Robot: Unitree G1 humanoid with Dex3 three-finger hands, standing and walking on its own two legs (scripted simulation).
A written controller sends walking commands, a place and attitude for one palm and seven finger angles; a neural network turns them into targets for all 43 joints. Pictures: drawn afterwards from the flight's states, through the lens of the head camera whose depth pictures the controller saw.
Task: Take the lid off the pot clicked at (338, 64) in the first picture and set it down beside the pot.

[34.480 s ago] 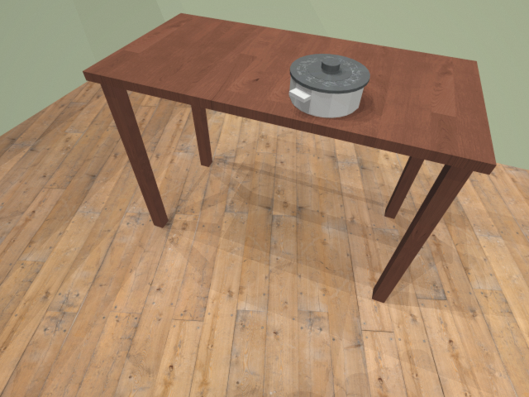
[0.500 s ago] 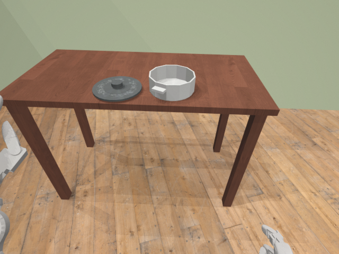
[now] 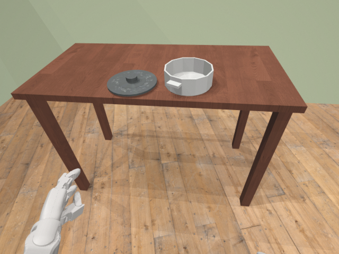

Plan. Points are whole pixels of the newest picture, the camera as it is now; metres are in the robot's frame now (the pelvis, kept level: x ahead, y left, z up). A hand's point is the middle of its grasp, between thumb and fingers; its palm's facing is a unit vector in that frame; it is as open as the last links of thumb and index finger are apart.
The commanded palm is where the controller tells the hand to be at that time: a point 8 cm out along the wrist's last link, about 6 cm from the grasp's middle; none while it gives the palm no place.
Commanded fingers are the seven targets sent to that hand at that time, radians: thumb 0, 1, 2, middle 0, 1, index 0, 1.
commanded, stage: let the arm hang, fingers relaxed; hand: left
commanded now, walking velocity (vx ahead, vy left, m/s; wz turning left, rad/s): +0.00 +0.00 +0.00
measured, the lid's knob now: (131, 77) +0.78 +0.16 +0.07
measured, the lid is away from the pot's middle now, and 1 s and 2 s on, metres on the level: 0.24 0.24 0.24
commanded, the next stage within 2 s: look to check the result in 0.96 s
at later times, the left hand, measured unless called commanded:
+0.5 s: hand out of the picture +0.03 +0.19 -0.15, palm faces -0.03 -0.97 -0.26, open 7.3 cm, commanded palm none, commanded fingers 0.00 0.90 0.90 -0.20 -0.30 -0.20 -0.30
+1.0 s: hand out of the picture +0.08 +0.17 -0.15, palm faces -0.04 -0.98 -0.20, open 7.3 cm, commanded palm none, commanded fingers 0.00 0.90 0.90 -0.20 -0.30 -0.20 -0.30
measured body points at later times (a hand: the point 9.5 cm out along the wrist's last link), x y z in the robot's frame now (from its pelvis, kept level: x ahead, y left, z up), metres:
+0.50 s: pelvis +0.03 -0.01 +0.02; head +0.08 -0.02 +0.47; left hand +0.03 +0.24 -0.13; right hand +0.02 -0.23 -0.14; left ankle +0.01 +0.11 -0.72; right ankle -0.02 -0.13 -0.72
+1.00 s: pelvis +0.03 -0.01 +0.02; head +0.06 +0.00 +0.47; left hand +0.09 +0.22 -0.14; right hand +0.03 -0.24 -0.13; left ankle +0.01 +0.11 -0.72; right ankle -0.02 -0.13 -0.72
